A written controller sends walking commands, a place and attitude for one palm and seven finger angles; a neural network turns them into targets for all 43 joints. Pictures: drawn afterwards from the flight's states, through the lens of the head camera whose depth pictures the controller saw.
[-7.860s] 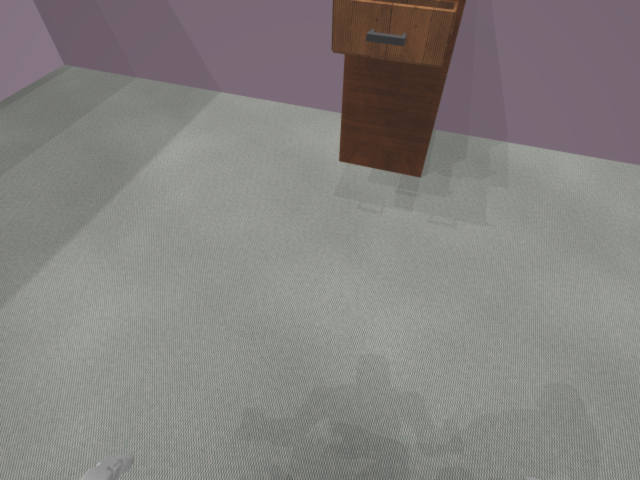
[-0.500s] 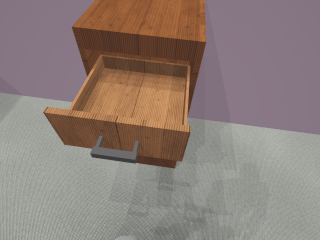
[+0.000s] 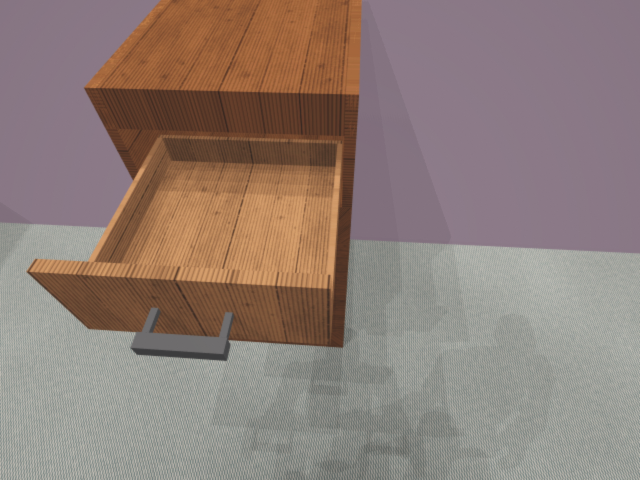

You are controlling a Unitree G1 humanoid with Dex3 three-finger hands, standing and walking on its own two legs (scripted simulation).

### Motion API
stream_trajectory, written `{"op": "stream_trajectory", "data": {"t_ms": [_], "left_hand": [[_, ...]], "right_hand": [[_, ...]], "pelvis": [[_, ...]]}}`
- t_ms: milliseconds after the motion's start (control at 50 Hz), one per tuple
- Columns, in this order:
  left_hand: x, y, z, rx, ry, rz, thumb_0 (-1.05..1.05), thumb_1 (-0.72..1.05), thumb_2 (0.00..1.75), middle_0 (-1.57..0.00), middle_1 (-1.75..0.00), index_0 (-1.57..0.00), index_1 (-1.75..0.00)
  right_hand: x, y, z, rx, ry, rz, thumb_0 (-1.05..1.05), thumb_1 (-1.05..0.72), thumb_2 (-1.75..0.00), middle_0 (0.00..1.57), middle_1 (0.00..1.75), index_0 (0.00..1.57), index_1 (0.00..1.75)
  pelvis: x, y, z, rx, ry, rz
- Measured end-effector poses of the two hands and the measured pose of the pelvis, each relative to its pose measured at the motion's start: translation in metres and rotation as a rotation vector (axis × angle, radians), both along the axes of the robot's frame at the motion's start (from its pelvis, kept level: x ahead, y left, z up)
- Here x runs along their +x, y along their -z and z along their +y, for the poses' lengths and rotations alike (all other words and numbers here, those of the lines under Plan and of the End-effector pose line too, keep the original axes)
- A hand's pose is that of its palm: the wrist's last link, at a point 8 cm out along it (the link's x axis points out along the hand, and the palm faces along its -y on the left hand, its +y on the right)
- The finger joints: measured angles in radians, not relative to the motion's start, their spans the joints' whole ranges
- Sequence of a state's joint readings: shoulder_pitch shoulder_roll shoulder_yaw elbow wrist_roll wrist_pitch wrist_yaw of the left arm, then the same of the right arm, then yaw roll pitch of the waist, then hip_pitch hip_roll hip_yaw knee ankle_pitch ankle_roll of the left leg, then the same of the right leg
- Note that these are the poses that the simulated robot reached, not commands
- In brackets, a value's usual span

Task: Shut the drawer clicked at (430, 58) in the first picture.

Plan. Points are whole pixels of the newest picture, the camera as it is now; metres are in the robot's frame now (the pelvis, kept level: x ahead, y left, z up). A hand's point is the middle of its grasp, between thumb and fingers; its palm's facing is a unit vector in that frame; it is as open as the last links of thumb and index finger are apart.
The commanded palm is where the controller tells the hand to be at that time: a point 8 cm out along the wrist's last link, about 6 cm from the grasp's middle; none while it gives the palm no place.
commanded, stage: come to a stop and stand still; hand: left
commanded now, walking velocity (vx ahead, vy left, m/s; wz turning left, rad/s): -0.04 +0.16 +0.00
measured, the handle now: (186, 331) +0.30 +0.20 +0.00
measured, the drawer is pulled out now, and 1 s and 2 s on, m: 0.29 0.29 0.29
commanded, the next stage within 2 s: look again from close up in 0.74 s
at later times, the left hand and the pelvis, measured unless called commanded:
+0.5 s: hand out of the picture -0.05 +0.17 -0.16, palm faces +0.02 -0.98 -0.21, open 7.3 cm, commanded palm none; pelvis -0.05 +0.00 +0.01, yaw -1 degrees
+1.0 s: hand out of the picture -0.06 +0.17 -0.17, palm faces +0.02 -0.98 -0.19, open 7.4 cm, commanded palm none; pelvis -0.06 +0.00 +0.00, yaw +1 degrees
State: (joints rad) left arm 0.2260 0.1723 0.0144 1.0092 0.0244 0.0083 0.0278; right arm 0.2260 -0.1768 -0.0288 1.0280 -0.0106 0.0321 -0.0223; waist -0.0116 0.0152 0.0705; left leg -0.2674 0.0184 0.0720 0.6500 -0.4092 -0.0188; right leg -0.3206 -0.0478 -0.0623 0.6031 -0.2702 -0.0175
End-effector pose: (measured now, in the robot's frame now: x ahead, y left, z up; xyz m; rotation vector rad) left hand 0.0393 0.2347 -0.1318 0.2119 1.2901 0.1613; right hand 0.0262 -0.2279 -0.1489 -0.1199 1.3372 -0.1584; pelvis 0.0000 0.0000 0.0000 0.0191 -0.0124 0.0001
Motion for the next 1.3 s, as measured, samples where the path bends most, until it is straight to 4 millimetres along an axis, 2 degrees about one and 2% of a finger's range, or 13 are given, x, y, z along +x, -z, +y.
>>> {"op": "stream_trajectory", "data": {"t_ms": [120, 240, 360, 460, 520, 620, 760, 840, 920, 1020, 1180, 1300], "left_hand": [[0.002, 0.006, 0.002, -0.025, -0.020, -0.050, 0.01, 0.91, 0.90, -0.20, -0.30, -0.20, -0.30], [-0.012, 0.005, 0.007, -0.030, -0.024, -0.034, 0.01, 0.92, 0.90, -0.20, -0.30, -0.20, -0.30], [-0.047, 0.000, 0.001, -0.009, -0.039, 0.003, 0.01, 0.92, 0.90, -0.20, -0.30, -0.20, -0.30], [-0.086, -0.004, -0.008, -0.023, -0.040, 0.082, 0.01, 0.92, 0.90, -0.20, -0.30, -0.20, -0.30], [-0.103, -0.002, -0.015, -0.041, -0.045, 0.116, 0.01, 0.92, 0.90, -0.20, -0.30, -0.20, -0.30], [-0.120, 0.002, -0.027, -0.077, -0.056, 0.136, 0.01, 0.91, 0.90, -0.20, -0.30, -0.20, -0.30], [-0.129, 0.005, -0.040, -0.112, -0.067, 0.147, 0.01, 0.91, 0.90, -0.20, -0.30, -0.20, -0.30], [-0.131, 0.005, -0.043, -0.118, -0.068, 0.150, 0.01, 0.91, 0.90, -0.20, -0.30, -0.20, -0.30], [-0.124, 0.007, -0.034, -0.098, -0.034, 0.131, 0.01, 0.91, 0.90, -0.20, -0.30, -0.20, -0.30], [-0.103, 0.011, -0.012, -0.057, -0.036, 0.075, 0.01, 0.91, 0.90, -0.20, -0.30, -0.20, -0.30], [-0.051, 0.006, 0.016, -0.036, -0.014, -0.040, 0.01, 0.91, 0.90, -0.20, -0.30, -0.20, -0.30], [-0.038, 0.001, 0.026, -0.031, 0.002, -0.043, 0.01, 0.91, 0.90, -0.20, -0.30, -0.20, -0.30]], "right_hand": [[-0.017, -0.007, 0.003, -0.023, -0.012, 0.021, 0.01, -0.92, -0.90, 0.19, 0.30, 0.19, 0.29], [-0.038, -0.012, 0.015, -0.017, 0.000, -0.002, 0.00, -0.92, -0.90, 0.19, 0.30, 0.19, 0.29], [-0.051, -0.002, 0.013, 0.011, -0.011, 0.017, 0.01, -0.94, -0.90, 0.20, 0.30, 0.20, 0.29], [-0.062, -0.005, 0.011, 0.021, -0.001, 0.010, 0.01, -0.94, -0.90, 0.19, 0.30, 0.20, 0.29], [-0.073, -0.008, 0.010, 0.023, 0.002, 0.021, 0.01, -0.93, -0.90, 0.19, 0.30, 0.20, 0.29], [-0.093, -0.011, 0.014, 0.027, 0.004, 0.062, 0.01, -0.92, -0.90, 0.19, 0.30, 0.19, 0.29], [-0.117, -0.013, 0.023, 0.041, 0.018, 0.118, 0.01, -0.92, -0.90, 0.19, 0.30, 0.19, 0.29], [-0.125, -0.012, 0.029, 0.054, 0.029, 0.135, 0.00, -0.91, -0.90, 0.19, 0.30, 0.19, 0.29], [-0.120, -0.006, 0.028, 0.054, 0.026, 0.116, 0.01, -0.91, -0.90, 0.19, 0.30, 0.20, 0.29], [-0.098, 0.000, 0.023, 0.023, 0.028, 0.059, 0.01, -0.91, -0.90, 0.19, 0.30, 0.20, 0.29], [-0.060, -0.010, 0.026, -0.023, -0.001, -0.024, 0.01, -0.93, -0.90, 0.19, 0.30, 0.19, 0.29], [-0.038, -0.014, 0.030, -0.030, -0.019, -0.052, 0.01, -0.93, -0.90, 0.19, 0.30, 0.20, 0.29]], "pelvis": [[-0.013, 0.000, 0.005, 0.002, -0.006, -0.007], [-0.025, -0.003, 0.010, 0.017, 0.024, -0.030], [-0.039, -0.003, 0.006, 0.014, 0.026, -0.018], [-0.047, -0.008, 0.003, 0.003, 0.018, -0.020], [-0.051, -0.009, 0.000, 0.000, 0.021, -0.024], [-0.056, -0.011, -0.003, -0.006, 0.020, -0.026], [-0.058, -0.012, -0.003, -0.010, 0.017, -0.019], [-0.058, -0.012, -0.003, -0.010, 0.016, -0.016], [-0.060, -0.006, -0.001, -0.018, -0.004, -0.001], [-0.054, 0.001, 0.007, -0.039, -0.009, 0.008], [-0.042, -0.002, 0.023, -0.033, 0.002, 0.002], [-0.038, -0.005, 0.033, -0.025, 0.014, 0.002]]}}
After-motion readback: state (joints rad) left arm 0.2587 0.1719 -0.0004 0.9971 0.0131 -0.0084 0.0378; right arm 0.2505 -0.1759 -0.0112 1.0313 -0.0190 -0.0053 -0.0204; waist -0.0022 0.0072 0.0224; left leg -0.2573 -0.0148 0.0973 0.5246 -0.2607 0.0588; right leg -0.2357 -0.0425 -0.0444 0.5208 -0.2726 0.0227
